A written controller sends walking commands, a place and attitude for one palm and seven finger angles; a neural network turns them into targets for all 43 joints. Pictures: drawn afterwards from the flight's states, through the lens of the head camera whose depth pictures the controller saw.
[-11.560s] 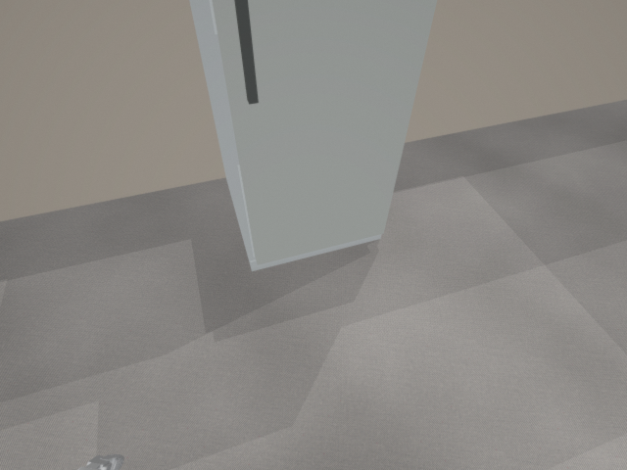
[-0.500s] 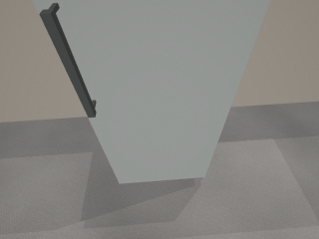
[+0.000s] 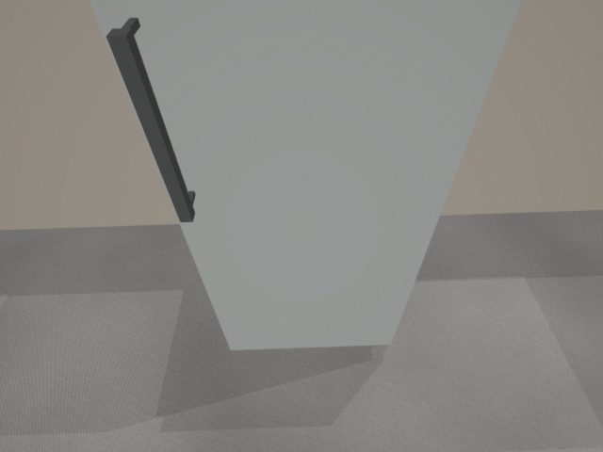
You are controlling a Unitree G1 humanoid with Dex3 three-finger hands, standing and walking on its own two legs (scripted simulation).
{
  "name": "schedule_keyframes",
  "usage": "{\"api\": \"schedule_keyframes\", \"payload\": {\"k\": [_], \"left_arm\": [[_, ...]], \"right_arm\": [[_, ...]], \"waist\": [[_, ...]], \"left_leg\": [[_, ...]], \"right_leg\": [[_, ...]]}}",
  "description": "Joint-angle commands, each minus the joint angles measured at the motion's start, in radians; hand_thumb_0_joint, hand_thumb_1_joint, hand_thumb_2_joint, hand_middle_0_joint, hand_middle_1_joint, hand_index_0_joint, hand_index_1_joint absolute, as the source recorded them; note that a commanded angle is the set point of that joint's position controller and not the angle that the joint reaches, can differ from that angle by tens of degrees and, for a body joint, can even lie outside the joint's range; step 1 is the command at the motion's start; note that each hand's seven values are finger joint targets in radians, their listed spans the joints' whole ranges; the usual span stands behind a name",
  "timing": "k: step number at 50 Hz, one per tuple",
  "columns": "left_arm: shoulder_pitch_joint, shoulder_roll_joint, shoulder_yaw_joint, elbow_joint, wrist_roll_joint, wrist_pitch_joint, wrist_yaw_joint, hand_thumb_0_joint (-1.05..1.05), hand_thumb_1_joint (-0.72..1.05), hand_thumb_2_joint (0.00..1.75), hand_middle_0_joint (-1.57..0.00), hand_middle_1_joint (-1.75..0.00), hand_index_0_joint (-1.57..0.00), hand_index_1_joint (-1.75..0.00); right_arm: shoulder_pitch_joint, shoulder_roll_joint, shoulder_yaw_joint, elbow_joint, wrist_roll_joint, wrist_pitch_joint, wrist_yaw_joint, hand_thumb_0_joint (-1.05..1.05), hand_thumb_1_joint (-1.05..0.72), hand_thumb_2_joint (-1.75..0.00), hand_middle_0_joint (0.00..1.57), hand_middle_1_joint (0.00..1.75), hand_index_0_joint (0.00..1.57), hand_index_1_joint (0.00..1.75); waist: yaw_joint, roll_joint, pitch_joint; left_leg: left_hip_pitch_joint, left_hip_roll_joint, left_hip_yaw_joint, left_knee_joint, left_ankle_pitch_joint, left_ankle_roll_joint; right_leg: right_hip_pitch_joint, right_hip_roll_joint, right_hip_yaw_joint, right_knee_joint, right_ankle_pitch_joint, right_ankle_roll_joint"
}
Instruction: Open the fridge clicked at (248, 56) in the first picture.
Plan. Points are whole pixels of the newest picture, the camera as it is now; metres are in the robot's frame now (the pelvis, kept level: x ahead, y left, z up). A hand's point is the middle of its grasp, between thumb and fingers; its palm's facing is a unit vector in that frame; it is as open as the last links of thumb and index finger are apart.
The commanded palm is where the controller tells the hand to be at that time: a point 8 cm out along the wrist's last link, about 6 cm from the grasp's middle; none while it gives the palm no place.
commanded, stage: look again from close up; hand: left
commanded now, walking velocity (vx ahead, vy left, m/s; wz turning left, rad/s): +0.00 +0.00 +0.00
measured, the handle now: (164, 136) +0.50 +0.23 +0.17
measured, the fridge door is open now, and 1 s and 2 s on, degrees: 0 0 0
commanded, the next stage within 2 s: raise the hand to about handle height in 0.76 s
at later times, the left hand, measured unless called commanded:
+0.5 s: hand out of the picture +0.00 +0.19 -0.17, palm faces +0.02 -0.98 -0.21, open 7.3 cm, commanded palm none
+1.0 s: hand out of the picture +0.14 +0.21 -0.07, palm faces +0.26 -0.95 -0.15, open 7.5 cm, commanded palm +0.10 +0.26 -0.05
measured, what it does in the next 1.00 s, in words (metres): stands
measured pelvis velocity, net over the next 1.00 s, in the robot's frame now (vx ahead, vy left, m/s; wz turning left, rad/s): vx -0.02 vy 0.02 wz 0.02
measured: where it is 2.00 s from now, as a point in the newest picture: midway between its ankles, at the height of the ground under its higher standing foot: outside the picture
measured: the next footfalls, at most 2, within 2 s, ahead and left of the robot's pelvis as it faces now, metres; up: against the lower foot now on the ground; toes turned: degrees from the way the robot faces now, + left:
none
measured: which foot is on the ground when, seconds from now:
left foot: down 0.00-1.00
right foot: down 0.00-1.00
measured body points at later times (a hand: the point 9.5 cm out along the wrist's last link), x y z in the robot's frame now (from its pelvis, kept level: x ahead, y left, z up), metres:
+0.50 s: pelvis -0.01 +0.01 +0.00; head +0.00 +0.01 +0.45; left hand +0.00 +0.24 -0.15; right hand -0.03 -0.20 -0.16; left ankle -0.05 +0.14 -0.74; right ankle +0.01 -0.08 -0.74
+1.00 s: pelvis -0.02 +0.02 -0.01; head -0.01 +0.01 +0.44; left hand +0.12 +0.26 -0.06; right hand +0.06 -0.22 -0.14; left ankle -0.04 +0.14 -0.74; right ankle +0.01 -0.08 -0.74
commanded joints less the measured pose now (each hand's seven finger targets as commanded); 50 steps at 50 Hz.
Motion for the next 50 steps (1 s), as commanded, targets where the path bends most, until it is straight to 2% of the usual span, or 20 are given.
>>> {"api": "schedule_keyframes", "payload": {"k": [1,3,6,11,19,23,25,31,34,38,41,42,43,44,45,46,47,48,49,50], "left_arm": [[0.035,0.129,0.026,-0.041,-0.003,-0.022,0.005,0.0,0.9,0.9,-0.2,-0.3,-0.2,-0.3],[0.034,0.133,0.026,-0.042,-0.001,-0.022,0.006,0.0,0.9,0.9,-0.2,-0.3,-0.2,-0.3],[0.041,0.13,0.025,-0.037,-0.002,-0.019,0.005,0.0,0.9,0.9,-0.2,-0.3,-0.2,-0.3],[0.039,0.125,0.025,-0.036,-0.002,-0.015,0.004,0.0,0.9,0.9,-0.2,-0.3,-0.2,-0.3],[0.037,0.126,0.025,-0.043,-0.001,-0.013,0.004,0.0,0.9,0.9,-0.2,-0.3,-0.2,-0.3],[0.032,0.13,0.027,-0.048,0.001,-0.014,0.004,0.0,0.9,0.9,-0.2,-0.3,-0.2,-0.3],[0.028,0.131,0.028,-0.048,0.0,-0.013,0.003,0.0,0.9,0.9,-0.2,-0.3,-0.2,-0.3],[0.02,0.138,0.028,-0.048,0.001,-0.012,0.001,0.0,0.9,0.9,-0.2,-0.3,-0.2,-0.3],[0.014,0.145,0.029,-0.049,0.002,-0.013,0.002,0.0,0.9,0.9,-0.2,-0.3,-0.2,-0.3],[0.009,0.148,0.029,-0.052,0.002,-0.013,0.001,0.0,0.9,0.9,-0.2,-0.3,-0.2,-0.3],[0.001,0.157,0.031,-0.052,0.001,-0.015,0.0,0.0,0.9,0.9,-0.2,-0.3,-0.2,-0.3],[0.002,0.154,0.03,-0.05,0.003,-0.014,0.001,0.0,0.9,0.9,-0.2,-0.3,-0.2,-0.3],[0.146,0.139,0.025,0.001,0.003,-0.026,0.046,0.0,0.9,0.9,-0.2,-0.3,-0.2,-0.3],[-0.678,0.387,0.174,-1.554,-0.195,-0.255,0.042,0.0,0.88,0.89,-0.2,-0.32,-0.2,-0.32],[-0.166,0.316,0.167,-1.295,-0.108,-0.205,0.09,0.0,0.85,0.88,-0.2,-0.33,-0.2,-0.33],[0.168,-0.022,-0.017,-1.003,-0.14,-0.086,0.094,0.0,0.83,0.87,-0.21,-0.34,-0.21,-0.34],[0.131,-0.033,0.012,-0.988,-0.168,-0.072,0.085,0.0,0.81,0.86,-0.21,-0.36,-0.21,-0.36],[-0.075,0.074,0.065,-1.165,-0.179,-0.158,0.077,0.0,0.78,0.85,-0.21,-0.37,-0.21,-0.37],[-0.028,0.142,0.156,-1.163,-0.18,-0.229,0.059,0.0,0.76,0.84,-0.21,-0.39,-0.21,-0.39],[0.134,0.102,0.169,-1.086,-0.188,-0.285,0.026,0.0,0.74,0.83,-0.21,-0.4,-0.21,-0.4]], "right_arm": [[0.072,-0.073,-0.015,-0.011,-0.005,-0.011,-0.007,0.0,-0.9,-0.9,0.2,0.3,0.2,0.3],[0.079,-0.072,-0.015,-0.004,-0.003,-0.013,-0.007,0.0,-0.9,-0.9,0.2,0.3,0.2,0.3],[0.08,-0.071,-0.014,-0.002,-0.004,-0.01,-0.008,0.0,-0.9,-0.9,0.2,0.3,0.2,0.3],[0.088,-0.068,-0.014,0.005,-0.005,-0.013,-0.007,0.0,-0.9,-0.9,0.2,0.3,0.2,0.3],[0.088,-0.077,-0.016,0.0,-0.005,-0.014,-0.008,0.0,-0.9,-0.9,0.2,0.3,0.2,0.3],[0.084,-0.084,-0.019,-0.005,-0.004,-0.019,-0.008,0.0,-0.9,-0.9,0.2,0.3,0.2,0.3],[0.076,-0.089,-0.018,-0.008,-0.004,-0.019,-0.009,0.0,-0.9,-0.9,0.2,0.3,0.2,0.3],[0.059,-0.099,-0.021,-0.012,-0.004,-0.019,-0.009,0.0,-0.9,-0.9,0.2,0.3,0.2,0.3],[0.053,-0.104,-0.022,-0.013,-0.003,-0.02,-0.008,0.0,-0.9,-0.9,0.2,0.3,0.2,0.3],[0.045,-0.111,-0.023,-0.014,-0.003,-0.021,-0.008,0.0,-0.9,-0.9,0.2,0.3,0.2,0.3],[0.03,-0.121,-0.024,-0.017,-0.003,-0.022,-0.009,0.0,-0.9,-0.9,0.2,0.3,0.2,0.3],[0.03,-0.115,-0.025,-0.016,-0.003,-0.021,-0.009,0.0,-0.9,-0.9,0.2,0.3,0.2,0.3],[-0.08,-0.123,-0.032,-0.083,0.01,-0.026,0.0,0.0,-0.9,-0.9,0.2,0.3,0.2,0.3],[-0.071,-0.279,-0.049,-0.435,0.059,-0.181,-0.039,0.0,-0.9,-0.9,0.2,0.3,0.2,0.3],[-0.142,-0.189,-0.039,-0.393,0.039,-0.26,-0.076,0.0,-0.9,-0.9,0.2,0.3,0.2,0.3],[-0.127,-0.128,-0.03,-0.365,0.06,-0.273,-0.078,0.0,-0.9,-0.9,0.2,0.3,0.2,0.3],[-0.087,-0.167,-0.053,-0.386,0.066,-0.281,-0.07,0.0,-0.9,-0.9,0.2,0.3,0.2,0.3],[-0.133,-0.205,-0.053,-0.463,0.059,-0.302,-0.058,0.0,-0.9,-0.9,0.2,0.3,0.2,0.3],[-0.125,-0.212,-0.078,-0.486,0.038,-0.317,-0.06,0.0,-0.9,-0.9,0.2,0.3,0.2,0.3],[-0.135,-0.198,-0.082,-0.515,0.026,-0.325,-0.054,0.0,-0.9,-0.9,0.2,0.3,0.2,0.3]], "waist": [[-0.001,-0.032,0.032],[0.0,-0.025,0.026],[0.001,-0.038,0.047],[0.004,-0.017,0.055],[0.006,-0.021,0.064],[0.008,-0.005,0.038],[0.009,-0.024,0.044],[0.008,-0.014,0.048],[0.008,-0.032,0.029],[0.008,-0.013,0.017],[0.009,-0.026,0.011],[0.007,-0.031,0.007],[0.062,-0.1,-0.035],[-0.065,0.134,-0.496],[0.032,0.255,-0.442],[-0.008,0.124,-0.207],[-0.02,0.02,-0.073],[-0.054,-0.08,0.016],[-0.029,-0.141,-0.05],[0.012,-0.179,-0.066]], "left_leg": [[-0.101,0.052,-0.043,-0.073,0.114,0.045],[-0.109,0.054,-0.046,-0.075,0.122,0.046],[-0.118,0.051,-0.046,-0.076,0.086,0.046],[-0.134,0.054,-0.057,-0.091,0.08,0.052],[-0.146,0.057,-0.065,-0.097,0.078,0.058],[-0.141,0.063,-0.072,-0.099,0.109,0.061],[-0.145,0.064,-0.073,-0.1,0.109,0.061],[-0.137,0.064,-0.074,-0.104,0.117,0.064],[-0.127,0.064,-0.072,-0.099,0.135,0.063],[-0.114,0.067,-0.072,-0.1,0.162,0.064],[-0.108,0.068,-0.071,-0.097,0.175,0.062],[-0.097,0.07,-0.071,-0.098,0.187,0.063],[-0.133,0.079,0.0,0.138,0.231,0.031],[0.048,-0.045,-0.028,-0.023,0.293,0.053],[0.053,-0.029,-0.003,-0.037,0.373,0.054],[-0.066,-0.022,-0.009,-0.026,0.311,0.035],[-0.159,-0.017,-0.037,-0.013,0.237,0.026],[-0.218,-0.025,-0.06,0.014,0.125,0.039],[-0.243,-0.036,-0.041,0.057,0.06,0.045],[-0.303,-0.041,-0.03,0.095,0.027,0.043]], "right_leg": [[0.036,-0.137,0.148,-0.113,0.158,-0.016],[0.051,-0.136,0.142,-0.107,0.169,-0.014],[0.025,-0.137,0.15,-0.125,0.092,-0.016],[0.021,-0.129,0.143,-0.12,0.047,-0.013],[0.014,-0.126,0.141,-0.113,0.04,-0.01],[0.035,-0.124,0.132,-0.093,0.088,-0.009],[0.033,-0.124,0.132,-0.089,0.095,-0.008],[0.026,-0.126,0.135,-0.087,0.108,-0.007],[0.038,-0.129,0.134,-0.083,0.136,-0.007],[0.043,-0.128,0.129,-0.074,0.161,-0.006],[0.05,-0.133,0.132,-0.074,0.188,-0.006],[0.049,-0.131,0.128,-0.072,0.203,-0.006],[0.081,-0.196,0.175,-0.05,0.696,0.029],[0.176,-0.102,0.137,0.004,0.452,0.007],[0.144,-0.042,0.093,0.031,0.223,-0.015],[0.015,-0.032,0.018,0.009,0.145,0.009],[-0.046,-0.041,0.001,-0.01,0.093,0.023],[-0.138,-0.039,0.001,-0.009,-0.003,0.036],[-0.17,-0.036,0.002,0.002,-0.106,0.04],[-0.196,-0.033,-0.003,0.034,-0.157,0.041]]}}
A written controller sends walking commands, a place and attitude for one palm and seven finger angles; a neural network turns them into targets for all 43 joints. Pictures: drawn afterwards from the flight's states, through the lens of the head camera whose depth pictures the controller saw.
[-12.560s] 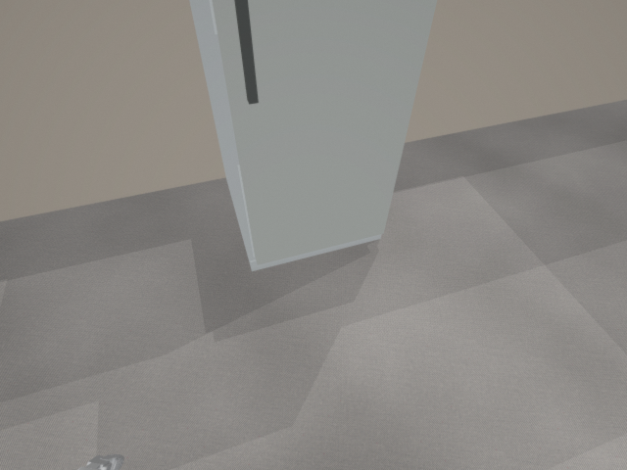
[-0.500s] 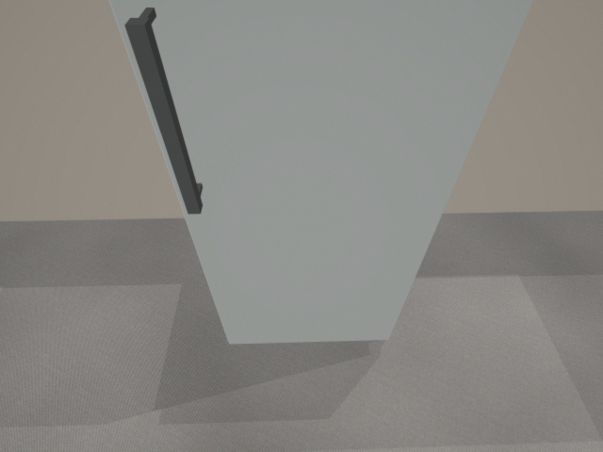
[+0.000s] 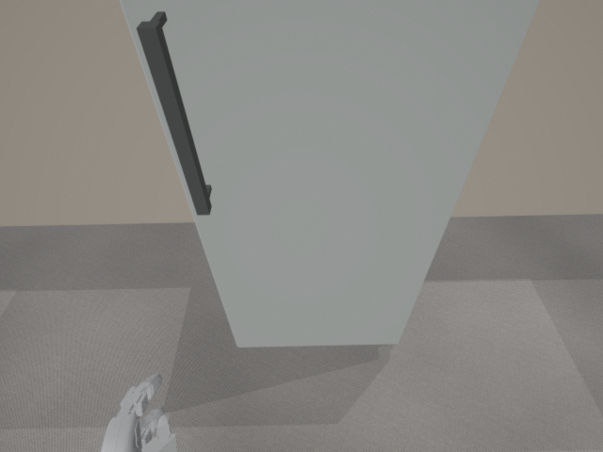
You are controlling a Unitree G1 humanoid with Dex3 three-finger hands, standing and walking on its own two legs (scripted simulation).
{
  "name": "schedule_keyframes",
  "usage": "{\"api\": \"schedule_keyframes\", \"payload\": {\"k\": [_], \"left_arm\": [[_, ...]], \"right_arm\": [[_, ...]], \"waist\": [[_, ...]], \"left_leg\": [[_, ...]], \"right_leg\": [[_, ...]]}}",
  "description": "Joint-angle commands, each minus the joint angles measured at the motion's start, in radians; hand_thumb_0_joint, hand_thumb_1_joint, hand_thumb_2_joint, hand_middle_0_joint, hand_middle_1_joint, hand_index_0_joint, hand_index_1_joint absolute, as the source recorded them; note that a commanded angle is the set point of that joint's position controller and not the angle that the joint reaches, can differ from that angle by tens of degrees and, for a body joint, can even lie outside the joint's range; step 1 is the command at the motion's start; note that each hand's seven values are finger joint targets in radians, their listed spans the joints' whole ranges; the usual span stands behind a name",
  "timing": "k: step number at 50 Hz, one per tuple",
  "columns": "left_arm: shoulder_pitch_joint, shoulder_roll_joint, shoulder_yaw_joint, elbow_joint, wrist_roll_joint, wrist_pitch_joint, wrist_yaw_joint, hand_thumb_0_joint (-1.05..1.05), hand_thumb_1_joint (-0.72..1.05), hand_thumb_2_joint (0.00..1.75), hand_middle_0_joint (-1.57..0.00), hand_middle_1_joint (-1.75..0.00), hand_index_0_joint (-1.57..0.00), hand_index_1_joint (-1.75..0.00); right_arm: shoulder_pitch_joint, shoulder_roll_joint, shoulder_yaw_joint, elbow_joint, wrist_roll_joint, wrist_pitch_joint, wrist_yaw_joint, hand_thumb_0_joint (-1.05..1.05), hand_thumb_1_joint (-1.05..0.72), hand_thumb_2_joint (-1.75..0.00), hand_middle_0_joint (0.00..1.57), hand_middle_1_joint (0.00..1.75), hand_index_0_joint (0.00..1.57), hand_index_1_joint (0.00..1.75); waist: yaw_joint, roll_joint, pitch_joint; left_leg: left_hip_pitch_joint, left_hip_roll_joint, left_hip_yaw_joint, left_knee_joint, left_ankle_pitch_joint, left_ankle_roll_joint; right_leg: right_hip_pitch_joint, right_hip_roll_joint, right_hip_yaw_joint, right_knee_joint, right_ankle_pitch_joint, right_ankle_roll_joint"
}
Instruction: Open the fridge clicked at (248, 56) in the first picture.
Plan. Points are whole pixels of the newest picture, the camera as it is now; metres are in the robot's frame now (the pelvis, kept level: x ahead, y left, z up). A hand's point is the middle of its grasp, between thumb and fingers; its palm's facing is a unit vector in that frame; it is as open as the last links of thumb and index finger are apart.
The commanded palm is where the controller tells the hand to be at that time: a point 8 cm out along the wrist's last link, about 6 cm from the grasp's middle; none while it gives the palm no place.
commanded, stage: raise the hand to about handle height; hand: left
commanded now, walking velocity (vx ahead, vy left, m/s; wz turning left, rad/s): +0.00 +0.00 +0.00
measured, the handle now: (185, 129) +0.52 +0.20 +0.17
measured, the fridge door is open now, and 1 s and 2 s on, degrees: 0 0 0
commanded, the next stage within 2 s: move the hooked fingers beside the handle in 1.96 s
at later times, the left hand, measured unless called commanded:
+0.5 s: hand (136, 400) +0.18 +0.21 +0.03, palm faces +0.07 -0.99 -0.08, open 9.9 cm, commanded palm +0.15 +0.27 +0.04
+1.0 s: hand (76, 331) +0.23 +0.27 +0.10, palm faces +0.11 -0.99 -0.06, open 12.8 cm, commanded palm +0.19 +0.31 +0.11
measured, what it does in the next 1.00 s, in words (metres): stands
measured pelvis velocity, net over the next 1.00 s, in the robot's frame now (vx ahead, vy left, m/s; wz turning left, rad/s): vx -0.01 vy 0.02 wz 0.01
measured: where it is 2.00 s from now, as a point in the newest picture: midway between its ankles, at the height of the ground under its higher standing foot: outside the picture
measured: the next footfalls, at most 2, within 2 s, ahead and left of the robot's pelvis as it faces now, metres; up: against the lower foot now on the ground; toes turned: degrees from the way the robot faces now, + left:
none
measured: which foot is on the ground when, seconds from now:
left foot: down 0.00-1.00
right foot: down 0.00-1.00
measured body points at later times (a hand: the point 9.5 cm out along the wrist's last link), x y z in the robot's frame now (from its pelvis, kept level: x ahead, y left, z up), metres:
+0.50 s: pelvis -0.02 +0.00 -0.05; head +0.01 +0.01 +0.40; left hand +0.17 +0.26 +0.03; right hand +0.18 -0.21 -0.11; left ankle -0.03 +0.12 -0.73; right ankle +0.02 -0.11 -0.73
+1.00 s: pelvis -0.01 +0.02 -0.01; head -0.01 +0.02 +0.44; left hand +0.22 +0.32 +0.10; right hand +0.18 -0.22 -0.07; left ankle -0.03 +0.12 -0.73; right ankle +0.02 -0.11 -0.73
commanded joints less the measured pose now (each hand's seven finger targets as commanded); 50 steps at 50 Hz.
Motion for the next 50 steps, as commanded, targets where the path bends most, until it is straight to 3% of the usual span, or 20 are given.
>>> {"api": "schedule_keyframes", "payload": {"k": [1,2,3,5,7,9,11,12,15,17,18,22,24,27,29,33,34,37,43,50], "left_arm": [[0.062,0.06,0.121,-0.211,-0.059,-0.291,-0.08,0.0,0.71,0.82,-0.21,-0.42,-0.21,-0.42],[0.156,0.042,0.134,-0.13,-0.065,-0.357,-0.139,0.0,0.69,0.81,-0.22,-0.43,-0.22,-0.43],[0.184,0.027,0.131,-0.148,-0.082,-0.44,-0.199,0.0,0.67,0.8,-0.22,-0.45,-0.22,-0.45],[0.208,0.089,0.184,-0.167,-0.103,-0.57,-0.319,0.0,0.62,0.78,-0.22,-0.48,-0.22,-0.48],[0.236,0.145,0.227,-0.21,-0.13,-0.52,-0.387,0.0,0.57,0.76,-0.22,-0.51,-0.22,-0.51],[0.115,0.173,0.232,-0.386,-0.168,-0.428,-0.403,0.0,0.53,0.74,-0.23,-0.54,-0.23,-0.54],[0.012,0.186,0.244,-0.513,-0.176,-0.381,-0.365,0.0,0.48,0.72,-0.23,-0.57,-0.23,-0.57],[-0.051,0.189,0.241,-0.59,-0.176,-0.386,-0.342,0.0,0.46,0.71,-0.23,-0.58,-0.23,-0.58],[-0.086,0.178,0.199,-0.72,-0.134,-0.428,-0.293,0.0,0.39,0.68,-0.24,-0.63,-0.24,-0.63],[-0.169,0.189,0.165,-0.734,-0.126,-0.443,-0.305,0.0,0.34,0.66,-0.24,-0.66,-0.24,-0.66],[-0.173,0.195,0.161,-0.716,-0.125,-0.44,-0.32,0.0,0.32,0.65,-0.24,-0.68,-0.24,-0.68],[-0.11,0.252,0.227,-0.568,-0.154,-0.331,-0.386,0.0,0.22,0.61,-0.25,-0.74,-0.25,-0.74],[-0.096,0.274,0.281,-0.563,-0.177,-0.265,-0.398,0.0,0.18,0.59,-0.25,-0.76,-0.25,-0.76],[-0.06,0.291,0.348,-0.536,-0.215,-0.195,-0.389,0.0,0.11,0.56,-0.26,-0.81,-0.26,-0.81],[-0.093,0.286,0.353,-0.572,-0.223,-0.188,-0.377,0.0,0.06,0.54,-0.26,-0.84,-0.26,-0.84],[-0.157,0.298,0.357,-0.58,-0.219,-0.193,-0.367,0.0,-0.03,0.5,-0.27,-0.9,-0.27,-0.9],[-0.16,0.288,0.345,-0.579,-0.215,-0.192,-0.372,0.0,-0.06,0.49,-0.27,-0.92,-0.27,-0.92],[-0.216,0.314,0.355,-0.569,-0.219,-0.181,-0.384,0.0,-0.13,0.46,-0.27,-0.96,-0.27,-0.96],[-0.332,0.366,0.394,-0.595,-0.22,-0.129,-0.398,0.0,-0.27,0.4,-0.28,-1.05,-0.28,-1.05],[-0.49,0.412,0.427,-0.533,-0.222,-0.033,-0.428,0.0,-0.43,0.33,-0.29,-1.15,-0.29,-1.15]], "right_arm": [[-0.173,-0.135,-0.065,-0.296,-0.027,-0.13,0.004,0.0,-0.9,-0.9,0.2,0.3,0.2,0.3],[-0.167,-0.132,-0.073,-0.314,-0.024,-0.129,0.028,0.0,-0.9,-0.9,0.2,0.3,0.2,0.3],[-0.173,-0.13,-0.075,-0.338,-0.03,-0.124,0.052,0.0,-0.9,-0.9,0.2,0.3,0.2,0.3],[-0.199,-0.147,-0.094,-0.4,-0.034,-0.112,0.078,0.0,-0.9,-0.9,0.2,0.3,0.2,0.3],[-0.211,-0.163,-0.094,-0.471,-0.018,-0.082,0.079,0.0,-0.9,-0.9,0.2,0.3,0.2,0.3],[-0.232,-0.162,-0.08,-0.542,-0.002,-0.055,0.059,0.0,-0.9,-0.9,0.2,0.3,0.2,0.3],[-0.197,-0.149,-0.072,-0.561,0.0,-0.046,0.035,0.0,-0.9,-0.9,0.2,0.3,0.2,0.3],[-0.173,-0.147,-0.068,-0.557,-0.01,-0.046,0.029,0.0,-0.9,-0.9,0.2,0.3,0.2,0.3],[-0.11,-0.135,-0.057,-0.528,-0.02,-0.05,0.023,0.0,-0.9,-0.9,0.2,0.3,0.2,0.3],[-0.1,-0.148,-0.04,-0.501,-0.028,-0.059,0.016,0.0,-0.9,-0.9,0.2,0.3,0.2,0.3],[-0.101,-0.148,-0.038,-0.488,-0.024,-0.065,0.013,0.0,-0.9,-0.9,0.2,0.3,0.2,0.3],[-0.138,-0.157,-0.024,-0.47,-0.002,-0.077,-0.007,0.0,-0.9,-0.9,0.2,0.3,0.2,0.3],[-0.15,-0.149,-0.021,-0.472,0.005,-0.081,-0.014,0.0,-0.9,-0.9,0.2,0.3,0.2,0.3],[-0.178,-0.136,-0.013,-0.472,0.005,-0.086,-0.017,0.0,-0.9,-0.9,0.2,0.3,0.2,0.3],[-0.172,-0.133,-0.007,-0.466,0.003,-0.098,-0.013,0.0,-0.9,-0.9,0.2,0.3,0.2,0.3],[-0.152,-0.147,-0.002,-0.454,0.0,-0.123,-0.01,0.0,-0.9,-0.9,0.2,0.3,0.2,0.3],[-0.144,-0.151,-0.002,-0.454,0.0,-0.131,-0.009,0.0,-0.9,-0.9,0.2,0.3,0.2,0.3],[-0.14,-0.164,0.0,-0.446,0.003,-0.146,-0.014,0.0,-0.9,-0.9,0.2,0.3,0.2,0.3],[-0.141,-0.17,0.007,-0.431,0.006,-0.157,-0.028,0.0,-0.9,-0.9,0.2,0.3,0.2,0.3],[-0.158,-0.171,0.021,-0.416,0.014,-0.144,-0.045,0.0,-0.9,-0.9,0.2,0.3,0.2,0.3]], "waist": [[0.032,-0.218,0.01],[0.063,-0.146,0.014],[0.07,-0.157,-0.023],[0.073,-0.176,-0.102],[0.099,-0.102,-0.163],[0.079,-0.046,-0.209],[0.048,-0.027,-0.243],[0.026,-0.034,-0.241],[-0.006,0.068,-0.28],[-0.04,0.065,-0.256],[-0.042,0.067,-0.257],[-0.01,0.052,-0.205],[0.018,0.026,-0.25],[0.057,-0.021,-0.246],[0.056,0.008,-0.229],[0.047,-0.013,-0.194],[0.047,0.025,-0.199],[0.044,-0.003,-0.181],[0.056,0.061,-0.199],[0.06,0.079,-0.15]], "left_leg": [[-0.282,-0.008,-0.027,0.055,0.01,0.004],[-0.329,-0.018,-0.017,0.099,0.022,-0.008],[-0.376,-0.023,-0.008,0.16,0.033,-0.015],[-0.472,-0.037,0.009,0.267,0.031,-0.012],[-0.509,-0.051,0.029,0.298,0.031,0.002],[-0.504,-0.056,0.039,0.301,0.002,0.012],[-0.481,-0.045,0.018,0.314,0.005,0.019],[-0.47,-0.035,-0.003,0.326,0.019,0.021],[-0.38,-0.013,-0.031,0.336,0.115,0.026],[-0.369,-0.004,-0.052,0.345,0.129,0.028],[-0.367,-0.002,-0.056,0.337,0.106,0.027],[-0.393,-0.005,-0.065,0.286,0.042,0.025],[-0.382,-0.006,-0.064,0.25,0.061,0.021],[-0.375,-0.007,-0.065,0.212,0.101,0.017],[-0.349,-0.004,-0.063,0.181,0.12,0.014],[-0.316,-0.002,-0.063,0.142,0.12,0.013],[-0.296,-0.003,-0.058,0.135,0.111,0.012],[-0.274,-0.003,-0.062,0.113,0.099,0.014],[-0.176,-0.003,-0.065,0.06,0.168,0.01],[-0.107,-0.001,-0.066,0.002,0.188,0.008]], "right_leg": [[-0.164,0.014,-0.011,0.012,-0.184,0.009],[-0.183,0.013,-0.005,0.066,-0.155,-0.002],[-0.203,0.015,-0.007,0.134,-0.106,-0.006],[-0.203,0.009,0.028,0.219,-0.043,-0.01],[-0.163,-0.007,0.082,0.228,-0.033,-0.013],[-0.156,-0.015,0.112,0.194,-0.099,-0.003],[-0.174,-0.008,0.119,0.185,-0.125,0.006],[-0.198,0.003,0.11,0.204,-0.104,0.007],[-0.216,0.02,0.058,0.25,0.061,-0.002],[-0.243,0.031,0.044,0.265,0.081,-0.006],[-0.247,0.028,0.04,0.255,0.055,-0.004],[-0.187,0.025,0.046,0.186,-0.039,-0.007],[-0.121,0.015,0.043,0.162,-0.034,-0.001],[-0.044,0.012,0.045,0.133,-0.01,0.0],[-0.048,0.014,0.027,0.128,0.019,0.001],[-0.047,0.02,0.016,0.107,0.013,0.001],[-0.056,0.02,0.014,0.102,0.005,0.001],[-0.037,0.022,0.015,0.08,-0.009,-0.001],[0.021,0.023,0.0,0.054,0.085,-0.006],[0.059,0.03,-0.005,0.002,0.121,-0.008]]}}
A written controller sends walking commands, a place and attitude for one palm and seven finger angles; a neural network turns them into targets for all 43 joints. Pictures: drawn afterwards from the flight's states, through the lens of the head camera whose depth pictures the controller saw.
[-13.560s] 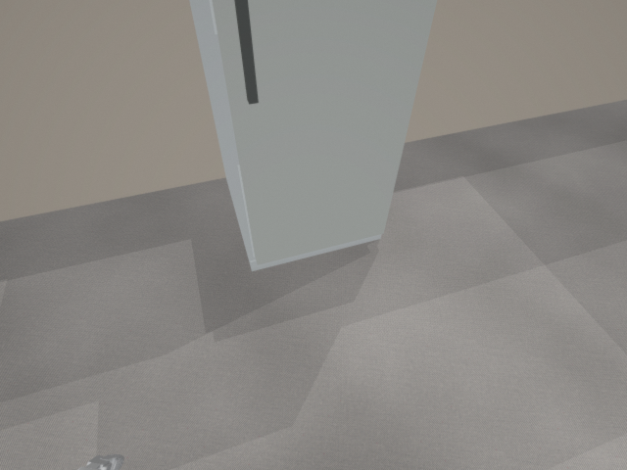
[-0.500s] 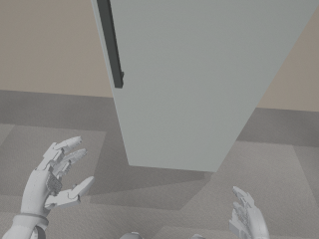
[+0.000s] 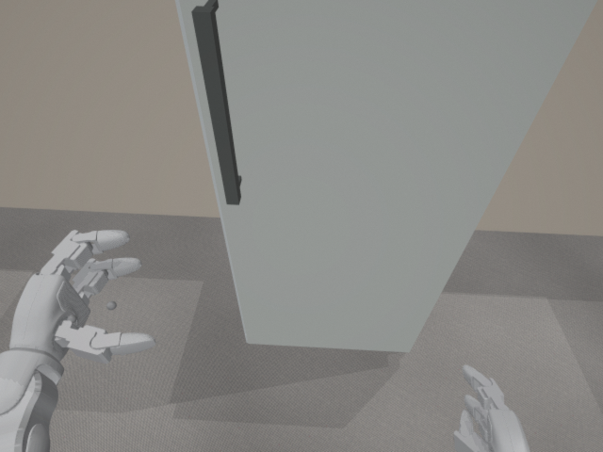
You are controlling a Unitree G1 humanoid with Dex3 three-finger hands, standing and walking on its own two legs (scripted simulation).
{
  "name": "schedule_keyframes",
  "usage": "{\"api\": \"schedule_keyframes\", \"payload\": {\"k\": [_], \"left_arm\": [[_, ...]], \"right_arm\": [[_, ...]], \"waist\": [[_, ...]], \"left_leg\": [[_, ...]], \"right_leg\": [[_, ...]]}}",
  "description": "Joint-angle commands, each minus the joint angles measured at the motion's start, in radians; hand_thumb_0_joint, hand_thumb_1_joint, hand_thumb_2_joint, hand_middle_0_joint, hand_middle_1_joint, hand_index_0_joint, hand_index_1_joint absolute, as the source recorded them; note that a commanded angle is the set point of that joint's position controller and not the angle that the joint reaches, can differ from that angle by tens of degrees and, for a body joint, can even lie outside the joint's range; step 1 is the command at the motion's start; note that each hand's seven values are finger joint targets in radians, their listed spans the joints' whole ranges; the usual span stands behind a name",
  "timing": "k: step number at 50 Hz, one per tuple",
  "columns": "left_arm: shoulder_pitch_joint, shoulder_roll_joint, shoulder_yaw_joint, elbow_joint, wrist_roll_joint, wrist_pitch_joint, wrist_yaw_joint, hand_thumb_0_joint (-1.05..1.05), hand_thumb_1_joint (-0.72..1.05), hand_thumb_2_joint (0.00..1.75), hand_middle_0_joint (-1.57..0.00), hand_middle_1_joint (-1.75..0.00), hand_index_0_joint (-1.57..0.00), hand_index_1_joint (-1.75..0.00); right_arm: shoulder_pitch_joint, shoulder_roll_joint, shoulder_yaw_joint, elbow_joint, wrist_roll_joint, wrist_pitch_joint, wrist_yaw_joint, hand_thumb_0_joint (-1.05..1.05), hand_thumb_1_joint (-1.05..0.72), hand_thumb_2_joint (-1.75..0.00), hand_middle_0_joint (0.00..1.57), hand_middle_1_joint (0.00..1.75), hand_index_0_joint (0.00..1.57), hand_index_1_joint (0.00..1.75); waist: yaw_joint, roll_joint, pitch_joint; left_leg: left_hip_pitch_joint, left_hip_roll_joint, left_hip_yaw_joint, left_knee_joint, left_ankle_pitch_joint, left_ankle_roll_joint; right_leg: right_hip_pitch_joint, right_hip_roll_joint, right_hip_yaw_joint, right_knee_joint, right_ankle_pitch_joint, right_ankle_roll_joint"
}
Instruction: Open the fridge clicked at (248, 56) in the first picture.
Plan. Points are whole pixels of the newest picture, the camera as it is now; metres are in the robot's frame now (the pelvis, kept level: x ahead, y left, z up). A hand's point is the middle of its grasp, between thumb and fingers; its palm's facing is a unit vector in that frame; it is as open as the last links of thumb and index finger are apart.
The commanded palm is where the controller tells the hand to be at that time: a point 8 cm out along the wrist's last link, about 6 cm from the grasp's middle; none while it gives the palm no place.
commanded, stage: raise the hand to about handle height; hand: left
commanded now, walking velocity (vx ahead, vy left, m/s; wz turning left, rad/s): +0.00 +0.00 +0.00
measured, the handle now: (224, 116) +0.53 +0.18 +0.19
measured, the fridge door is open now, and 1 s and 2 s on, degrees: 0 0 0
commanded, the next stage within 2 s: move the hooked fingers beside the handle in 0.96 s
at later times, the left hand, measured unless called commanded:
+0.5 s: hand (73, 220) +0.28 +0.28 +0.20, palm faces +0.12 -0.99 -0.07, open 13.9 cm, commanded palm +0.24 +0.31 +0.20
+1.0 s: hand (92, 231) +0.28 +0.26 +0.19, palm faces +0.12 -0.99 -0.06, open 13.9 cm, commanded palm +0.24 +0.29 +0.20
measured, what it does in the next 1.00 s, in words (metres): stands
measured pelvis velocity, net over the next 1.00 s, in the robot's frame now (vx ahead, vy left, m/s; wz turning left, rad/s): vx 0.00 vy -0.02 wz -0.01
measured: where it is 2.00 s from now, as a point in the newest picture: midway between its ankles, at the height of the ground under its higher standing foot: outside the picture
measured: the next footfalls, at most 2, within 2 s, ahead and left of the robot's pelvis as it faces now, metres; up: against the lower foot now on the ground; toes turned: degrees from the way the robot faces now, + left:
none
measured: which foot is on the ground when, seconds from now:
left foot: down 0.00-1.00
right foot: down 0.00-1.00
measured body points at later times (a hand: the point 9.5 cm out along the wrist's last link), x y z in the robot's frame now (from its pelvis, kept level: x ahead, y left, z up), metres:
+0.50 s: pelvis +0.00 -0.01 +0.02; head -0.01 -0.02 +0.47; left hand +0.27 +0.33 +0.21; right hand +0.19 -0.22 -0.05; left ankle -0.02 +0.10 -0.72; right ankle +0.03 -0.12 -0.72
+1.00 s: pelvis +0.00 -0.02 +0.02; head -0.02 -0.04 +0.47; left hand +0.26 +0.31 +0.20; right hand +0.19 -0.24 -0.05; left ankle -0.02 +0.10 -0.72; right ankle +0.03 -0.12 -0.72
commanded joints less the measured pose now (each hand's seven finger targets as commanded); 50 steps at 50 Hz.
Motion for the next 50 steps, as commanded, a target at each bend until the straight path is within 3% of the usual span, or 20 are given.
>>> {"api": "schedule_keyframes", "payload": {"k": [1,5,7,8,10,13,17,19,23,26,27,33,37,41,45,50], "left_arm": [[-0.264,0.227,0.118,-0.204,-0.019,-0.011,-0.018,0.0,-0.45,0.32,-0.3,-1.17,-0.3,-1.17],[-0.335,0.244,0.128,-0.181,-0.019,0.043,-0.039,0.0,-0.5,0.3,-0.3,-1.2,-0.3,-1.2],[-0.364,0.268,0.148,-0.148,-0.02,0.072,-0.047,0.0,-0.5,0.3,-0.3,-1.2,-0.3,-1.2],[-0.404,0.278,0.152,-0.165,-0.019,0.081,-0.049,0.0,-0.5,0.3,-0.3,-1.2,-0.3,-1.2],[-0.437,0.287,0.158,-0.143,-0.016,0.1,-0.052,0.0,-0.5,0.3,-0.3,-1.2,-0.3,-1.2],[-0.499,0.333,0.186,-0.156,-0.014,0.124,-0.063,0.0,-0.5,0.3,-0.3,-1.2,-0.3,-1.2],[-0.547,0.354,0.201,-0.115,-0.017,0.153,-0.077,0.0,-0.5,0.3,-0.3,-1.2,-0.3,-1.2],[-0.595,0.366,0.199,-0.103,-0.012,0.17,-0.083,0.0,-0.5,0.3,-0.3,-1.2,-0.3,-1.2],[-0.649,0.415,0.229,-0.071,-0.008,0.201,-0.088,0.0,-0.5,0.3,-0.3,-1.2,-0.3,-1.2],[-0.57,0.361,0.198,0.008,-0.018,0.23,-0.11,0.0,-0.5,0.3,-0.3,-1.2,-0.3,-1.2],[-0.55,0.365,0.204,0.001,-0.02,0.233,-0.113,0.0,-0.5,0.3,-0.3,-1.2,-0.3,-1.2],[-0.605,0.412,0.241,-0.102,-0.014,0.212,-0.08,0.0,-0.5,0.3,-0.3,-1.2,-0.3,-1.2],[-0.615,0.411,0.243,-0.099,-0.006,0.192,-0.056,0.0,-0.5,0.3,-0.3,-1.2,-0.3,-1.2],[-0.64,0.384,0.207,-0.095,0.007,0.194,-0.057,0.0,-0.5,0.3,-0.3,-1.2,-0.3,-1.2],[-0.619,0.382,0.208,-0.065,-0.001,0.201,-0.069,0.0,-0.5,0.3,-0.3,-1.2,-0.3,-1.2],[-0.615,0.382,0.211,-0.054,-0.01,0.209,-0.078,0.0,-0.5,0.3,-0.3,-1.2,-0.3,-1.2]], "right_arm": [[-0.097,-0.106,-0.032,-0.148,0.001,-0.05,-0.019,0.0,-0.9,-0.9,0.2,0.3,0.2,0.3],[-0.111,-0.102,-0.022,-0.145,0.004,-0.04,-0.022,0.0,-0.9,-0.9,0.2,0.3,0.2,0.3],[-0.12,-0.102,-0.017,-0.141,0.003,-0.032,-0.023,0.0,-0.9,-0.9,0.2,0.3,0.2,0.3],[-0.126,-0.099,-0.015,-0.142,0.006,-0.029,-0.023,0.0,-0.9,-0.9,0.2,0.3,0.2,0.3],[-0.128,-0.099,-0.011,-0.142,0.008,-0.022,-0.025,0.0,-0.9,-0.9,0.2,0.3,0.2,0.3],[-0.139,-0.098,-0.01,-0.146,0.007,-0.012,-0.025,0.0,-0.9,-0.9,0.2,0.3,0.2,0.3],[-0.146,-0.097,-0.006,-0.142,0.011,0.001,-0.023,0.0,-0.9,-0.9,0.2,0.3,0.2,0.3],[-0.15,-0.095,-0.005,-0.141,0.014,0.006,-0.023,0.0,-0.9,-0.9,0.2,0.3,0.2,0.3],[-0.156,-0.1,-0.005,-0.145,0.017,0.015,-0.02,0.0,-0.9,-0.9,0.2,0.3,0.2,0.3],[-0.15,-0.107,-0.011,-0.149,0.023,0.026,-0.012,0.0,-0.9,-0.9,0.2,0.3,0.2,0.3],[-0.155,-0.107,-0.014,-0.156,0.023,0.029,-0.007,0.0,-0.9,-0.9,0.2,0.3,0.2,0.3],[-0.169,-0.104,-0.017,-0.175,0.019,0.035,-0.004,0.0,-0.9,-0.9,0.2,0.3,0.2,0.3],[-0.163,-0.102,-0.016,-0.163,0.016,0.031,-0.015,0.0,-0.9,-0.9,0.2,0.3,0.2,0.3],[-0.169,-0.097,-0.012,-0.161,0.021,0.025,-0.026,0.0,-0.9,-0.9,0.2,0.3,0.2,0.3],[-0.166,-0.1,-0.013,-0.155,0.02,0.022,-0.027,0.0,-0.9,-0.9,0.2,0.3,0.2,0.3],[-0.172,-0.1,-0.013,-0.155,0.021,0.022,-0.024,0.0,-0.9,-0.9,0.2,0.3,0.2,0.3]], "waist": [[0.009,0.081,-0.124],[0.01,0.061,-0.113],[0.017,0.084,-0.098],[0.012,0.091,-0.105],[0.01,0.047,-0.106],[0.016,0.084,-0.149],[0.019,0.055,-0.145],[0.015,0.087,-0.134],[0.022,0.072,-0.156],[0.023,0.021,-0.127],[0.032,0.025,-0.138],[0.034,0.051,-0.167],[0.027,0.044,-0.131],[0.016,0.095,-0.121],[0.015,0.036,-0.121],[0.016,0.056,-0.124]], "left_leg": [[0.026,-0.005,-0.051,-0.19,0.281,-0.016],[0.06,-0.003,-0.05,-0.213,0.312,-0.014],[0.069,-0.005,-0.046,-0.222,0.305,-0.012],[0.081,-0.005,-0.047,-0.23,0.312,-0.014],[0.09,-0.003,-0.052,-0.242,0.314,-0.013],[0.121,-0.007,-0.047,-0.247,0.352,-0.012],[0.135,-0.008,-0.044,-0.259,0.374,-0.01],[0.146,-0.008,-0.045,-0.271,0.372,-0.011],[0.154,-0.011,-0.042,-0.284,0.373,-0.006],[0.132,-0.011,-0.038,-0.285,0.364,-0.006],[0.133,-0.01,-0.034,-0.28,0.382,-0.005],[0.14,-0.015,-0.026,-0.282,0.335,0.0],[0.138,-0.014,-0.019,-0.29,0.287,0.005],[0.141,-0.016,-0.016,-0.295,0.258,0.004],[0.13,-0.013,-0.018,-0.289,0.261,0.008],[0.118,-0.015,-0.012,-0.274,0.264,0.007]], "right_leg": [[0.147,0.032,0.009,-0.102,0.169,-0.028],[0.175,0.035,0.008,-0.129,0.208,-0.028],[0.182,0.037,0.015,-0.148,0.203,-0.031],[0.193,0.033,0.013,-0.153,0.211,-0.031],[0.197,0.036,0.009,-0.163,0.209,-0.03],[0.234,0.032,0.019,-0.173,0.253,-0.031],[0.255,0.034,0.018,-0.19,0.28,-0.032],[0.246,0.032,0.016,-0.198,0.275,-0.034],[0.27,0.028,0.02,-0.213,0.282,-0.034],[0.255,0.027,0.016,-0.209,0.282,-0.032],[0.272,0.025,0.022,-0.206,0.3,-0.034],[0.27,0.024,0.036,-0.218,0.243,-0.029],[0.259,0.024,0.047,-0.239,0.185,-0.027],[0.252,0.02,0.051,-0.245,0.157,-0.026],[0.262,0.018,0.056,-0.246,0.168,-0.021],[0.26,0.011,0.069,-0.242,0.176,-0.019]]}}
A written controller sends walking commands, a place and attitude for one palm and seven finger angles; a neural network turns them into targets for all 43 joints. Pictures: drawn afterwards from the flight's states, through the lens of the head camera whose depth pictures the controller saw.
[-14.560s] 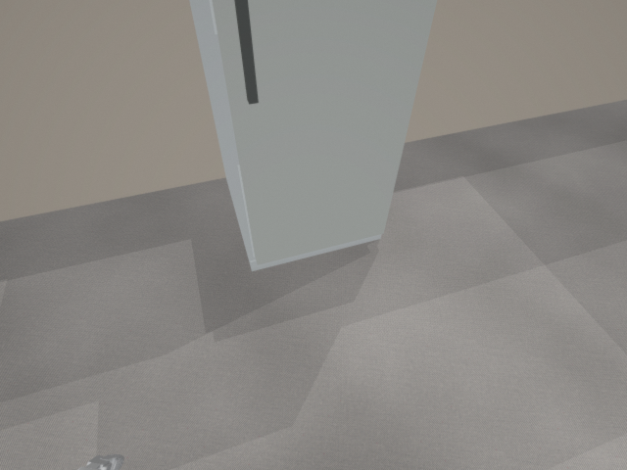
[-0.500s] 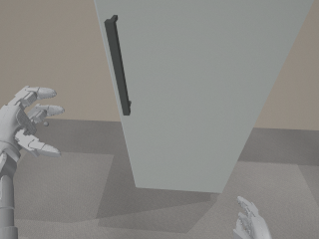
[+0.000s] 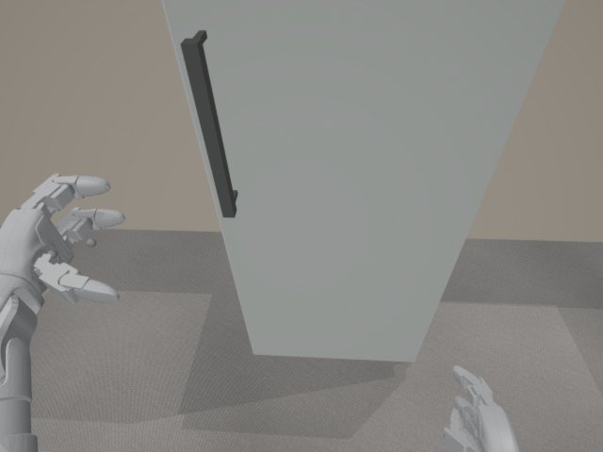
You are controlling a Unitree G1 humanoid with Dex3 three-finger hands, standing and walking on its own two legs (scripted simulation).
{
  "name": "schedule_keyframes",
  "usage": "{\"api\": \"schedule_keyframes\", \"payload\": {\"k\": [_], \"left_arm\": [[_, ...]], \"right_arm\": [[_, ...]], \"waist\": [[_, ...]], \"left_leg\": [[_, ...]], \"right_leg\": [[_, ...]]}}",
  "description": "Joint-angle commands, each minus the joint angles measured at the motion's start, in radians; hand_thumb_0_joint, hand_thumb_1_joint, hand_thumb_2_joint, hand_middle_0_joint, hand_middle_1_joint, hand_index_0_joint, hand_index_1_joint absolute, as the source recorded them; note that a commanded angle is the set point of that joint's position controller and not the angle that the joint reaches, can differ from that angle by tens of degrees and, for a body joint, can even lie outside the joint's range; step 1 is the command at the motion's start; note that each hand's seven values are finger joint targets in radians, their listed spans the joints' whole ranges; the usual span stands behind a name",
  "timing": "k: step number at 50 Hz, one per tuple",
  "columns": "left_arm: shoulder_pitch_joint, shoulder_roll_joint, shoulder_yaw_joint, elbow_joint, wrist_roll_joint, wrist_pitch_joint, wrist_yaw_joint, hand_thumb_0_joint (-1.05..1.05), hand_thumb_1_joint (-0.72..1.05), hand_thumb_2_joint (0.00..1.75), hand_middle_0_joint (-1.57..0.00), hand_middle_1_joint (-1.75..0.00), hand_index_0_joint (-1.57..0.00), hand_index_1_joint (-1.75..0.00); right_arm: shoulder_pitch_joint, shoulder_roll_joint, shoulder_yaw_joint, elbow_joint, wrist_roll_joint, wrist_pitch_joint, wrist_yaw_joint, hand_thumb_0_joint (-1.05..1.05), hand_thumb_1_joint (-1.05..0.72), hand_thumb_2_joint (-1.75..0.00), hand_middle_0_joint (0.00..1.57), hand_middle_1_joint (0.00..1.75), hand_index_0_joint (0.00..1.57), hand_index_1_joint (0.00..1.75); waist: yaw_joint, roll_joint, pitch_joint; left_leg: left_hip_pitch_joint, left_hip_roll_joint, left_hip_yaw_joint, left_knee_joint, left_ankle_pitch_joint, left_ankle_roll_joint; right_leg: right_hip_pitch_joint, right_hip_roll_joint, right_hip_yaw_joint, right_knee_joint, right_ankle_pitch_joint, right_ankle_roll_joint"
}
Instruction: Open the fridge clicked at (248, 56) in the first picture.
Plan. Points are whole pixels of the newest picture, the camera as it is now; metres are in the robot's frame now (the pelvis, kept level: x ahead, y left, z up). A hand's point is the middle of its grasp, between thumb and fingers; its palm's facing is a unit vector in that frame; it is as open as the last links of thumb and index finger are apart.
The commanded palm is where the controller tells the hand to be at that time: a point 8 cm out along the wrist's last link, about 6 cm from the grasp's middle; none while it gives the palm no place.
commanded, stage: move the hooked fingers beside the handle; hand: left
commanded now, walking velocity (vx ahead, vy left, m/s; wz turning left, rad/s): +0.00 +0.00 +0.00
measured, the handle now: (217, 136) +0.54 +0.21 +0.17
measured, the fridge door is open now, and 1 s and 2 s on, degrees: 0 0 0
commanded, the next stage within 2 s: none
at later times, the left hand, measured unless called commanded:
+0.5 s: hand (121, 216) +0.33 +0.27 +0.17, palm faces +0.09 -1.00 -0.03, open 14.0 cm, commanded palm +0.30 +0.32 +0.17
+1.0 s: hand (146, 192) +0.38 +0.26 +0.17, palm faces +0.08 -1.00 -0.03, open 14.0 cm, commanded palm +0.36 +0.31 +0.17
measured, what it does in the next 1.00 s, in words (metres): stands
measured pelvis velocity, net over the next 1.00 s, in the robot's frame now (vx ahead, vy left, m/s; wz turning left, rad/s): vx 0.01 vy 0.01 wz -0.01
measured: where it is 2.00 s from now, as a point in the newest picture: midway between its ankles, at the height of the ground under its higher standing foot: outside the picture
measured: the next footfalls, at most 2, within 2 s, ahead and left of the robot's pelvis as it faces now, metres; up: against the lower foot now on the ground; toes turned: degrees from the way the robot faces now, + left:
none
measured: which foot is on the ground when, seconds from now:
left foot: down 0.00-1.00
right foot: down 0.00-1.00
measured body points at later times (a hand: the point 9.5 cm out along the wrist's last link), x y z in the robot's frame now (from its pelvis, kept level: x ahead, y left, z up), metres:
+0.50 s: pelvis +0.00 +0.01 +0.00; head -0.01 -0.01 +0.45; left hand +0.32 +0.32 +0.18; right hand +0.18 -0.22 -0.08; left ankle -0.02 +0.13 -0.74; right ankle +0.03 -0.10 -0.74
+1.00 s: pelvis +0.01 +0.01 +0.00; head +0.01 +0.00 +0.45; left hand +0.37 +0.32 +0.17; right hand +0.16 -0.23 -0.09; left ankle -0.02 +0.13 -0.74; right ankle +0.03 -0.10 -0.74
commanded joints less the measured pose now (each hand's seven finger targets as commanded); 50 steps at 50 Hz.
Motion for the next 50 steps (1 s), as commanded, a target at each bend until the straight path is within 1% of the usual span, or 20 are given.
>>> {"api": "schedule_keyframes", "payload": {"k": [1,4,7,8,10,13,15,17,19,22,27,31,32,36,38,40,41,42,47,50], "left_arm": [[-0.292,0.272,0.086,-0.198,-0.026,-0.061,-0.003,0.0,-0.5,0.3,-0.3,-1.2,-0.3,-1.2],[-0.308,0.29,0.096,-0.203,-0.024,-0.067,0.001,0.0,-0.5,0.3,-0.3,-1.2,-0.3,-1.2],[-0.368,0.306,0.091,-0.126,-0.017,-0.071,0.0,0.0,-0.5,0.3,-0.3,-1.2,-0.3,-1.2],[-0.417,0.286,0.061,-0.14,-0.013,-0.078,-0.002,0.0,-0.5,0.3,-0.3,-1.2,-0.3,-1.2],[-0.451,0.285,0.051,-0.153,-0.004,-0.094,0.004,0.0,-0.5,0.3,-0.3,-1.2,-0.3,-1.2],[-0.456,0.284,0.042,-0.091,-0.002,-0.103,0.001,0.0,-0.5,0.3,-0.3,-1.2,-0.3,-1.2],[-0.501,0.273,0.021,-0.075,0.006,-0.108,0.003,0.0,-0.5,0.3,-0.3,-1.2,-0.3,-1.2],[-0.483,0.303,0.049,-0.039,0.009,-0.104,0.01,0.0,-0.5,0.3,-0.3,-1.2,-0.3,-1.2],[-0.511,0.28,0.025,-0.046,0.015,-0.103,0.015,0.0,-0.5,0.3,-0.3,-1.2,-0.3,-1.2],[-0.523,0.284,0.03,-0.017,0.019,-0.106,0.031,0.0,-0.5,0.3,-0.3,-1.2,-0.3,-1.2],[-0.54,0.297,0.041,0.009,0.032,-0.115,0.049,0.0,-0.5,0.3,-0.3,-1.2,-0.3,-1.2],[-0.605,0.274,0.01,0.029,0.043,-0.124,0.053,0.0,-0.5,0.3,-0.3,-1.2,-0.3,-1.2],[-0.608,0.272,0.008,0.03,0.042,-0.128,0.054,0.0,-0.5,0.3,-0.3,-1.2,-0.3,-1.2],[-0.657,0.285,0.007,0.059,0.052,-0.134,0.06,0.0,-0.5,0.3,-0.3,-1.2,-0.3,-1.2],[-0.669,0.291,0.009,0.074,0.053,-0.141,0.062,0.0,-0.5,0.3,-0.3,-1.2,-0.3,-1.2],[-0.707,0.257,-0.031,0.077,0.058,-0.142,0.06,0.0,-0.5,0.3,-0.3,-1.2,-0.3,-1.2],[-0.708,0.259,-0.024,0.09,0.057,-0.145,0.062,0.0,-0.5,0.3,-0.3,-1.2,-0.3,-1.2],[-0.686,0.282,-0.005,0.112,0.056,-0.147,0.065,0.0,-0.5,0.3,-0.3,-1.2,-0.3,-1.2],[-0.75,0.27,-0.036,0.166,0.071,-0.155,0.067,0.0,-0.5,0.3,-0.3,-1.2,-0.3,-1.2],[-0.807,0.29,-0.025,0.206,0.079,-0.167,0.076,0.0,-0.5,0.3,-0.3,-1.2,-0.3,-1.2]], "right_arm": [[-0.135,-0.108,-0.052,-0.163,-0.001,-0.06,-0.011,0.0,-0.9,-0.9,0.2,0.3,0.2,0.3],[-0.134,-0.111,-0.053,-0.163,-0.003,-0.06,-0.011,0.0,-0.9,-0.9,0.2,0.3,0.2,0.3],[-0.122,-0.117,-0.055,-0.144,-0.001,-0.054,-0.017,0.0,-0.9,-0.9,0.2,0.3,0.2,0.3],[-0.129,-0.114,-0.054,-0.148,0.001,-0.057,-0.019,0.0,-0.9,-0.9,0.2,0.3,0.2,0.3],[-0.124,-0.109,-0.053,-0.155,-0.001,-0.063,-0.023,0.0,-0.9,-0.9,0.2,0.3,0.2,0.3],[-0.112,-0.113,-0.051,-0.144,-0.003,-0.061,-0.024,0.0,-0.9,-0.9,0.2,0.3,0.2,0.3],[-0.111,-0.114,-0.051,-0.144,0.0,-0.06,-0.025,0.0,-0.9,-0.9,0.2,0.3,0.2,0.3],[-0.102,-0.121,-0.055,-0.143,-0.002,-0.058,-0.023,0.0,-0.9,-0.9,0.2,0.3,0.2,0.3],[-0.104,-0.115,-0.053,-0.15,-0.001,-0.057,-0.02,0.0,-0.9,-0.9,0.2,0.3,0.2,0.3],[-0.095,-0.118,-0.055,-0.148,-0.003,-0.052,-0.017,0.0,-0.9,-0.9,0.2,0.3,0.2,0.3],[-0.082,-0.122,-0.057,-0.151,-0.006,-0.041,-0.011,0.0,-0.9,-0.9,0.2,0.3,0.2,0.3],[-0.069,-0.121,-0.057,-0.145,-0.002,-0.034,-0.014,0.0,-0.9,-0.9,0.2,0.3,0.2,0.3],[-0.065,-0.122,-0.06,-0.145,-0.005,-0.033,-0.012,0.0,-0.9,-0.9,0.2,0.3,0.2,0.3],[-0.05,-0.125,-0.061,-0.136,-0.004,-0.025,-0.017,0.0,-0.9,-0.9,0.2,0.3,0.2,0.3],[-0.042,-0.128,-0.063,-0.134,-0.005,-0.022,-0.015,0.0,-0.9,-0.9,0.2,0.3,0.2,0.3],[-0.041,-0.125,-0.062,-0.132,-0.002,-0.019,-0.016,0.0,-0.9,-0.9,0.2,0.3,0.2,0.3],[-0.037,-0.125,-0.065,-0.132,-0.004,-0.018,-0.016,0.0,-0.9,-0.9,0.2,0.3,0.2,0.3],[-0.031,-0.13,-0.066,-0.128,-0.005,-0.015,-0.013,0.0,-0.9,-0.9,0.2,0.3,0.2,0.3],[-0.018,-0.133,-0.067,-0.127,-0.002,0.001,-0.01,0.0,-0.9,-0.9,0.2,0.3,0.2,0.3],[0.001,-0.137,-0.071,-0.118,-0.005,0.007,-0.011,0.0,-0.9,-0.9,0.2,0.3,0.2,0.3]], "waist": [[-0.003,0.005,-0.157],[-0.002,-0.001,-0.176],[-0.018,-0.023,-0.131],[-0.025,0.024,-0.145],[-0.024,0.055,-0.187],[-0.026,0.007,-0.183],[-0.03,0.036,-0.174],[-0.017,-0.001,-0.19],[-0.019,0.032,-0.211],[-0.016,-0.001,-0.213],[-0.011,0.0,-0.236],[-0.031,0.026,-0.237],[-0.03,-0.007,-0.244],[-0.038,0.022,-0.257],[-0.039,-0.001,-0.265],[-0.051,0.026,-0.263],[-0.046,0.026,-0.272],[-0.041,-0.016,-0.272],[-0.055,0.009,-0.266],[-0.063,0.001,-0.288]], "left_leg": [[-0.06,-0.03,-0.016,-0.073,0.157,0.035],[-0.061,-0.03,-0.018,-0.07,0.169,0.037],[-0.078,-0.027,-0.018,-0.061,0.138,0.037],[-0.068,-0.03,-0.017,-0.062,0.128,0.036],[-0.043,-0.033,-0.022,-0.065,0.15,0.035],[-0.062,-0.029,-0.024,-0.064,0.154,0.036],[-0.062,-0.031,-0.026,-0.071,0.143,0.033],[-0.067,-0.029,-0.027,-0.069,0.16,0.034],[-0.06,-0.031,-0.027,-0.072,0.174,0.032],[-0.063,-0.028,-0.028,-0.074,0.194,0.032],[-0.068,-0.027,-0.025,-0.077,0.216,0.031],[-0.054,-0.025,-0.023,-0.08,0.218,0.029],[-0.051,-0.023,-0.023,-0.076,0.224,0.031],[-0.047,-0.023,-0.026,-0.08,0.221,0.028],[-0.051,-0.021,-0.026,-0.078,0.238,0.03],[-0.037,-0.022,-0.025,-0.076,0.244,0.028],[-0.034,-0.023,-0.027,-0.074,0.248,0.027],[-0.046,-0.02,-0.025,-0.07,0.254,0.03],[-0.058,-0.02,-0.02,-0.068,0.254,0.03],[-0.054,-0.02,-0.024,-0.064,0.26,0.029]], "right_leg": [[0.097,-0.011,0.065,-0.077,0.086,0.011],[0.106,-0.011,0.067,-0.07,0.102,0.012],[0.07,-0.012,0.077,-0.085,0.053,0.014],[0.065,-0.016,0.082,-0.083,0.044,0.013],[0.077,-0.011,0.066,-0.07,0.077,0.008],[0.081,-0.011,0.066,-0.064,0.098,0.009],[0.067,-0.011,0.058,-0.062,0.087,0.006],[0.08,-0.009,0.054,-0.057,0.101,0.004],[0.083,-0.011,0.051,-0.048,0.127,0.003],[0.088,-0.008,0.045,-0.044,0.147,0.0],[0.096,-0.007,0.044,-0.036,0.173,-0.002],[0.075,-0.006,0.043,-0.036,0.183,-0.003],[0.079,-0.005,0.043,-0.036,0.188,-0.002],[0.07,-0.006,0.043,-0.036,0.186,-0.003],[0.08,-0.007,0.044,-0.033,0.207,-0.003],[0.059,-0.007,0.042,-0.031,0.211,-0.003],[0.062,-0.007,0.044,-0.03,0.216,-0.004],[0.074,-0.005,0.044,-0.031,0.222,-0.004],[0.056,-0.007,0.046,-0.025,0.227,-0.006],[0.052,-0.007,0.047,-0.023,0.236,-0.005]]}}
